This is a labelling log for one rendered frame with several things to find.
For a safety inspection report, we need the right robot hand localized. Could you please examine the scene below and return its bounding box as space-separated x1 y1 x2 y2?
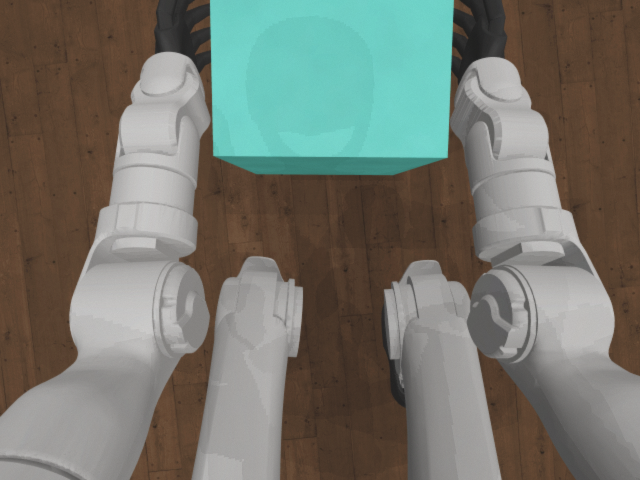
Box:
451 0 507 86

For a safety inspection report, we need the left robot forearm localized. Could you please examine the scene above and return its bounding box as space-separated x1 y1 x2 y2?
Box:
69 52 211 345

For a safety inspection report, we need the robot left upper arm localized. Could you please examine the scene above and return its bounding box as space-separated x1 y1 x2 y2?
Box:
0 260 210 480

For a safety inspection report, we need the right robot forearm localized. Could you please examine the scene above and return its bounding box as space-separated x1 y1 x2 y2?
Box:
450 57 615 333

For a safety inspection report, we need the robot left thigh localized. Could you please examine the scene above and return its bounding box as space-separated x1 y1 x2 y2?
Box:
191 270 303 480

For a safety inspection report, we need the robot right upper arm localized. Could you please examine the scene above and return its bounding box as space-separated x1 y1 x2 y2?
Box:
467 264 640 480

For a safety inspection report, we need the left robot hand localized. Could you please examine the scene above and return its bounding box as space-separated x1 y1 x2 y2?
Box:
154 0 211 74

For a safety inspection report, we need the right robot shin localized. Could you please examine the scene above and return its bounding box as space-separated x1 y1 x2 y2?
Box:
394 260 470 388

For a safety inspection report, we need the carton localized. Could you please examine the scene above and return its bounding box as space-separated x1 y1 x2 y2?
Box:
210 0 454 175

